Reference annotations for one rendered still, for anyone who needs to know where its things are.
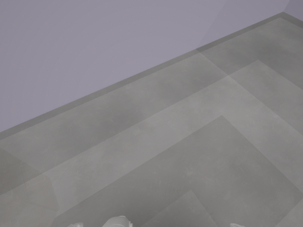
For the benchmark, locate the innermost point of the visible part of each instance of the left robot thigh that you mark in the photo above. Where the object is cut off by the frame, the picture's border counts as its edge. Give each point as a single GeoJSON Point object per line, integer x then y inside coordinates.
{"type": "Point", "coordinates": [118, 222]}

